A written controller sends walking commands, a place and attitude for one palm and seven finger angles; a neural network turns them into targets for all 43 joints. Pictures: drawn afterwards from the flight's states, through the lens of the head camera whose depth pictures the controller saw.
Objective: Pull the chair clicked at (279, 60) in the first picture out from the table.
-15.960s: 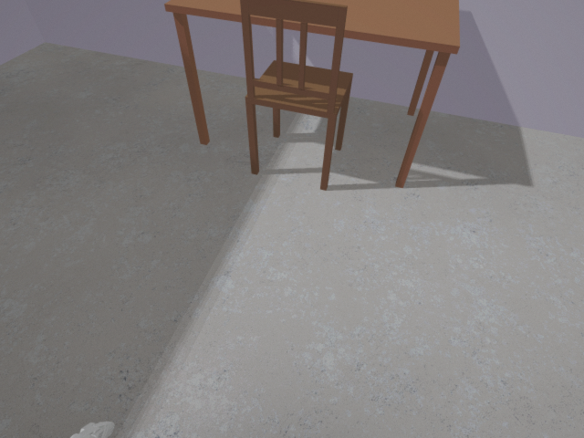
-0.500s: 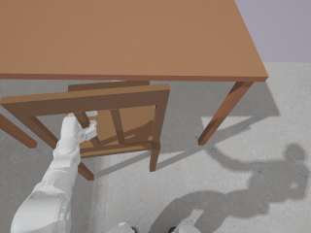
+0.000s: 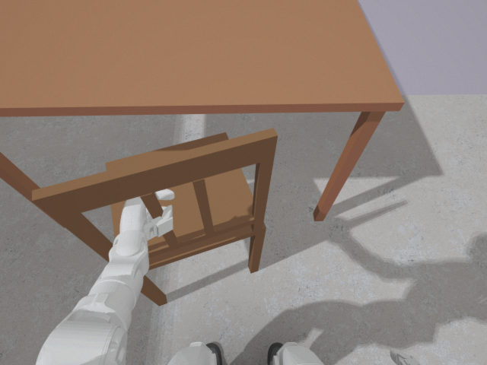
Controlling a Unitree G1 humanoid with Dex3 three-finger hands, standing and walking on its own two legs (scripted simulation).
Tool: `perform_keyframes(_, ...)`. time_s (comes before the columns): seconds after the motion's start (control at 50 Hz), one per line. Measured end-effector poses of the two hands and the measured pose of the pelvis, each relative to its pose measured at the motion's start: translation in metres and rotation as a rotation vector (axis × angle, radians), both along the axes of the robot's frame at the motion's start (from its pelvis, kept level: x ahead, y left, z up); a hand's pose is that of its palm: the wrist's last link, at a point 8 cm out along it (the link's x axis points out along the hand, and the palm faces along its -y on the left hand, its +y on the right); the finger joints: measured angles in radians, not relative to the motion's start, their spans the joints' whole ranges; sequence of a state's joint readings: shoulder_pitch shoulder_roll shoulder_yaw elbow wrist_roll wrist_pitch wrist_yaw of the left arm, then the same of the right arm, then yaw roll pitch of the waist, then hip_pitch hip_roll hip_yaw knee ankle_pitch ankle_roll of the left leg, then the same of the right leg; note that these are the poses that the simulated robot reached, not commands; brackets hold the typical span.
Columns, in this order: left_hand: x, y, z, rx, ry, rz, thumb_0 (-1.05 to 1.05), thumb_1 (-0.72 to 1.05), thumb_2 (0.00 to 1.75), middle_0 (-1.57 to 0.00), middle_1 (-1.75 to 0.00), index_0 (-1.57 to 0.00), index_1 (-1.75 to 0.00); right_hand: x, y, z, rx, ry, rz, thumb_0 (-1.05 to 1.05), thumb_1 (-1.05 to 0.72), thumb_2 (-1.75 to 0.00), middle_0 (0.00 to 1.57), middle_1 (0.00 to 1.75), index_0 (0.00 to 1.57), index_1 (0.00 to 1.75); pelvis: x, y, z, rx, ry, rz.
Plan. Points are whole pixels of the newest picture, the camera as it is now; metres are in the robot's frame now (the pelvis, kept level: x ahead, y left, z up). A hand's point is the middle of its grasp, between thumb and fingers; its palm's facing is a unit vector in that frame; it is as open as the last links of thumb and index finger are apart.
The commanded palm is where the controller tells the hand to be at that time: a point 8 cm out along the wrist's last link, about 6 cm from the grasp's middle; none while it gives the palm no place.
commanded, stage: step backward, pulling the chair out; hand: left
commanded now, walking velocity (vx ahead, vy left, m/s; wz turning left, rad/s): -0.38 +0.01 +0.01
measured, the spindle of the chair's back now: (161, 220) +0.39 +0.17 -0.11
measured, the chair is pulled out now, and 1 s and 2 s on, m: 0.14 0.17 0.26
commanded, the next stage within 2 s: none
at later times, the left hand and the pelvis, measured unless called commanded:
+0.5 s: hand (166, 234) +0.34 +0.14 -0.06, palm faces +0.10 -0.98 -0.18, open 5.3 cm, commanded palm +0.34 +0.19 -0.05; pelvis -0.02 +0.00 -0.01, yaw +0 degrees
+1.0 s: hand (167, 236) +0.34 +0.14 -0.06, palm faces +0.13 -0.97 -0.18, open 5.3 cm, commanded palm +0.33 +0.19 -0.05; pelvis -0.03 -0.01 -0.01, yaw +1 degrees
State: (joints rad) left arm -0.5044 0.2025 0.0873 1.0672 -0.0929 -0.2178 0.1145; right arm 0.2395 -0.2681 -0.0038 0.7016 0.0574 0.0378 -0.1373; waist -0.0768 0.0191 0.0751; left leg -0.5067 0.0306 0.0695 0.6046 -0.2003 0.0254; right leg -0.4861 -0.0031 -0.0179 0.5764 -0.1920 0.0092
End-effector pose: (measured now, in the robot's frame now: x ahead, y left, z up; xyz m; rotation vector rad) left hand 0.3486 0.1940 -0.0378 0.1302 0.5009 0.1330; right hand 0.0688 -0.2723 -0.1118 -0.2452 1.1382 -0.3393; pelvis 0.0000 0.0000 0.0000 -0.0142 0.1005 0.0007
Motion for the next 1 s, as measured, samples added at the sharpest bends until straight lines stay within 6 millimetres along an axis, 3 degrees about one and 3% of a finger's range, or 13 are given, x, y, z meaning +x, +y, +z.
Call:
perform_keyframes(0.22,-0.028,-0.002,0.0,0.014,-0.003,-0.004,0.01,0.69,0.76,-0.28,-1.14,-0.49,-1.45,-0.012,0.008,-0.008,0.024,-0.035,0.034,0.01,-0.91,-0.9,0.2,0.3,0.2,0.3,-0.013,-0.001,-0.002,0.004,-0.033,0.002)
perform_keyframes(0.48,-0.029,-0.002,0.0,0.028,-0.008,-0.001,0.0,0.68,0.78,-0.3,-1.14,-0.49,-1.45,-0.02,0.009,-0.016,0.038,-0.033,0.037,0.01,-0.9,-0.9,0.21,0.3,0.2,0.3,-0.018,-0.005,-0.007,0.01,-0.051,0.001)
perform_keyframes(0.7,-0.028,0.001,0.0,0.022,-0.012,-0.05,0.0,0.69,0.75,-0.26,-1.17,-0.49,-1.45,-0.023,0.009,-0.003,-0.02,-0.029,0.042,0.01,-0.91,-0.9,0.2,0.3,0.2,0.3,-0.019,0.008,-0.004,0.007,-0.058,-0.002)
perform_keyframes(0.86,-0.029,-0.001,0.0,0.026,-0.009,-0.012,0.0,0.68,0.78,-0.27,-1.17,-0.49,-1.45,-0.016,0.017,-0.016,0.048,-0.077,0.069,0.01,-0.9,-0.9,0.2,0.3,0.2,0.3,-0.029,-0.008,-0.011,0.008,-0.092,-0.009)
perform_keyframes(1.0,-0.035,-0.005,0.001,0.026,0.003,0.035,0.01,0.67,0.8,-0.28,-1.15,-0.49,-1.45,-0.026,0.006,-0.018,0.062,-0.042,0.063,0.01,-0.9,-0.9,0.21,0.3,0.2,0.3,-0.033,-0.012,-0.006,0.032,-0.073,0.011)
